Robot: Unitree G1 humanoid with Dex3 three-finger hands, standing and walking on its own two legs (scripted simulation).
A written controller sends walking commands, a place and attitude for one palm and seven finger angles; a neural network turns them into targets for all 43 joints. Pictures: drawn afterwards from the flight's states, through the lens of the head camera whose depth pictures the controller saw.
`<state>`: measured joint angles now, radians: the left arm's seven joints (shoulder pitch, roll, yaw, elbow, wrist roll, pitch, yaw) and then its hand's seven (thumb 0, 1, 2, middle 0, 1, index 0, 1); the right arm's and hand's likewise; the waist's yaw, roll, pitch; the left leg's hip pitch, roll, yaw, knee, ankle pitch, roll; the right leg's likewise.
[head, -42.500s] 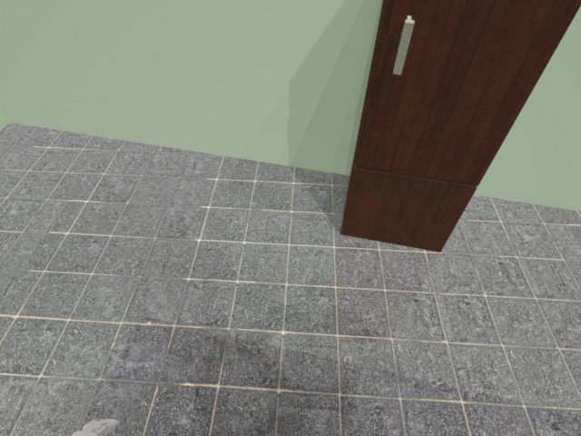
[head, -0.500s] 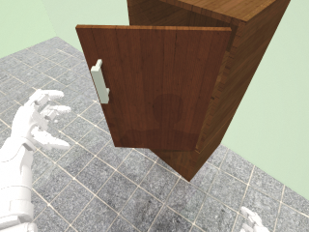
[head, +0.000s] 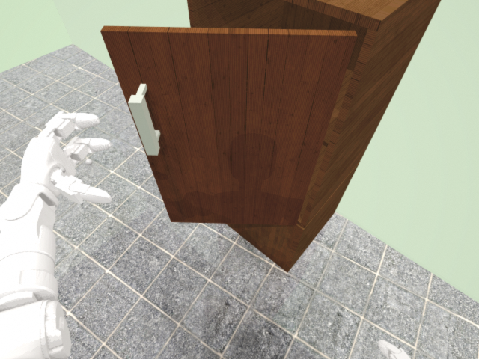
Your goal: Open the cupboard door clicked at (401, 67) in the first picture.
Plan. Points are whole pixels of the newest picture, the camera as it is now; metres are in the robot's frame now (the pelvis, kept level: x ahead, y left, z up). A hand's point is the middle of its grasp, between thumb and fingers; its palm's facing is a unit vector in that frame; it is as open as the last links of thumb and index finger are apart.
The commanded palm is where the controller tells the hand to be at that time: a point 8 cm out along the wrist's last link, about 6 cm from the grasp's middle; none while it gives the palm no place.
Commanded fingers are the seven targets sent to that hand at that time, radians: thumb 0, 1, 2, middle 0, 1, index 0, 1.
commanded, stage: move the hooked fingers beside the handle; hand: left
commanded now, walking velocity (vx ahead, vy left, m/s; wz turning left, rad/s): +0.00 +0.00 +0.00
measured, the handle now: (148, 120) +0.51 +0.19 +0.11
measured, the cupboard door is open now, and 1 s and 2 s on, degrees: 40 40 40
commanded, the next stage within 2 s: slide the fingers in behind the handle in 1.34 s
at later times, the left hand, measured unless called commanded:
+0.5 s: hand (105, 138) +0.45 +0.25 +0.12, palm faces +0.00 -1.00 -0.01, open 13.9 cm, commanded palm +0.43 +0.30 +0.11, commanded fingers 0.00 -0.50 0.30 -0.30 -1.20 -0.30 -1.20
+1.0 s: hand (108, 138) +0.46 +0.25 +0.11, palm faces +0.00 -1.00 +0.00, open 13.9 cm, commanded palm +0.43 +0.30 +0.11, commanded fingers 0.00 -0.50 0.30 -0.30 -1.20 -0.30 -1.20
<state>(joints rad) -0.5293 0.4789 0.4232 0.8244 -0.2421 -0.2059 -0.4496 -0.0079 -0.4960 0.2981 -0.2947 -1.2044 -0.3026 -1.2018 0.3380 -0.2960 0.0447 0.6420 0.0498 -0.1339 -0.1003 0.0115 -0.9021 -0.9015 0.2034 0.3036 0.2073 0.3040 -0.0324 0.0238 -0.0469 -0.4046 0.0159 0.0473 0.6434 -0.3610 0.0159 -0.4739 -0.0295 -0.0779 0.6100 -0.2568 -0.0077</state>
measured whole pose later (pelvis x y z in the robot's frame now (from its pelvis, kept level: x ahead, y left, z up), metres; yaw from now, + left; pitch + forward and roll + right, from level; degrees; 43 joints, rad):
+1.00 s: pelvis +0.01 +0.01 -0.01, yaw -1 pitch +13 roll -1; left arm -0.74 0.56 0.45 1.06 -0.18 -0.28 -0.43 -0.01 -0.50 0.30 -0.29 -1.20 -0.30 -1.20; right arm 0.39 -0.29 0.04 0.62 0.04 0.01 -0.06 0.01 -0.90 -0.90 0.20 0.30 0.21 0.30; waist -0.09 0.02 -0.07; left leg -0.54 0.03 0.06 0.72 -0.40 0.02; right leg -0.60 -0.02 -0.07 0.65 -0.27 0.00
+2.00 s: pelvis +0.00 +0.01 -0.01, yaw -1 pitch +11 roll -1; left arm -0.72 0.48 0.39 1.00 -0.19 -0.26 -0.37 -0.01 -0.50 0.30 -0.29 -1.20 -0.30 -1.20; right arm 0.37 -0.28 0.05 0.61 0.04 0.00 -0.06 0.01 -0.90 -0.90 0.20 0.30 0.21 0.30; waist -0.08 0.02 -0.07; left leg -0.52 0.03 0.05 0.72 -0.40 0.03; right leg -0.58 -0.02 -0.06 0.65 -0.27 0.00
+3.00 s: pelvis -0.01 +0.00 -0.01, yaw -1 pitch +10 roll +0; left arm -0.73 0.38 0.34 0.99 -0.16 -0.29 -0.25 -0.01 -0.50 0.30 -0.29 -1.20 -0.29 -1.19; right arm 0.35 -0.28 0.03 0.63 0.04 -0.03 -0.05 0.01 -0.90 -0.90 0.20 0.30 0.21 0.30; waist -0.07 0.02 -0.06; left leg -0.50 0.03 0.06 0.70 -0.38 0.01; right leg -0.57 -0.01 -0.06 0.67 -0.26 -0.02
